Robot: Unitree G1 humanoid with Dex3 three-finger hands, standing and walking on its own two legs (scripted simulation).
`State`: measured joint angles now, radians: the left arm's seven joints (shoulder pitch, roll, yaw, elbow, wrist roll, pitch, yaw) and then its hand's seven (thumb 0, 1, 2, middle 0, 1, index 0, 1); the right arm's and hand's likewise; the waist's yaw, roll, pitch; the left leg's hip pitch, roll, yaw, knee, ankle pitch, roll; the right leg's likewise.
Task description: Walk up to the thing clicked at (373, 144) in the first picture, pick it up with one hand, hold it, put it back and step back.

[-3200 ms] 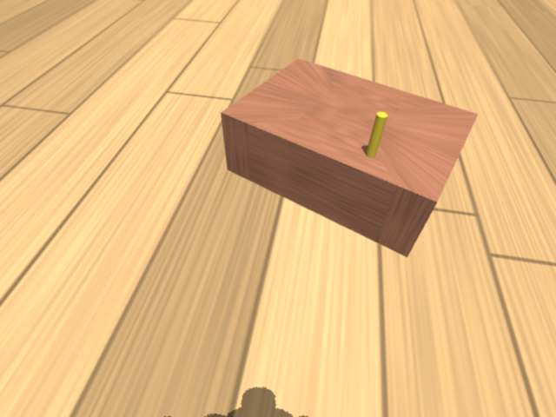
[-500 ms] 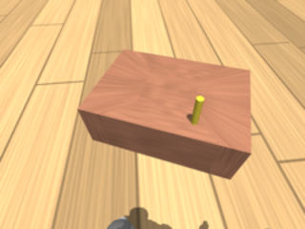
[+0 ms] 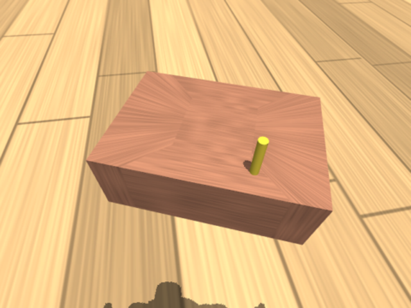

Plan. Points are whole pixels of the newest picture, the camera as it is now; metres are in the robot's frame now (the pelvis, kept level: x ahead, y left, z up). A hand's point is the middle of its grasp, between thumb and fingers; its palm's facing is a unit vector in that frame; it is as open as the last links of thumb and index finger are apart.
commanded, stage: walk up
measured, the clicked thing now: (258, 157) +0.70 -0.20 -0.29
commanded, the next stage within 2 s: stand in 1.30 s
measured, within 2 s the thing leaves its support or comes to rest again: neither
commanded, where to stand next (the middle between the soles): +0.08 -0.02 m, yaw +2 degrees
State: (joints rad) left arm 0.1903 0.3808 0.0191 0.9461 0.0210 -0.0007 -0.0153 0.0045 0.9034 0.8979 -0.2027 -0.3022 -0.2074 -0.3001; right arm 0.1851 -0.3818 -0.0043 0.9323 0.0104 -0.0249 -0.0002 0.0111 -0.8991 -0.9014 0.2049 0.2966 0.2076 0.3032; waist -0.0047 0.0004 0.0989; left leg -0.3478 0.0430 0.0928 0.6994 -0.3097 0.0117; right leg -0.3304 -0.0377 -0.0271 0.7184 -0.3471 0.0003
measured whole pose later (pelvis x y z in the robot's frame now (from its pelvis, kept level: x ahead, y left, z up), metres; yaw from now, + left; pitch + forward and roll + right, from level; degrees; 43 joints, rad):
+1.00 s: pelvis +0.03 -0.01 +0.03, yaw +0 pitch -2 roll +0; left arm 0.08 0.34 0.02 1.14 0.01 0.01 -0.02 0.00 0.90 0.90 -0.20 -0.30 -0.21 -0.30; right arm 0.09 -0.35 0.00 1.15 -0.01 -0.03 0.00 0.01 -0.90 -0.90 0.20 0.30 0.21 0.30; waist -0.01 0.00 0.05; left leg -0.14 0.05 0.09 0.33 -0.15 -0.01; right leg -0.12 -0.01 -0.04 0.33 -0.18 -0.01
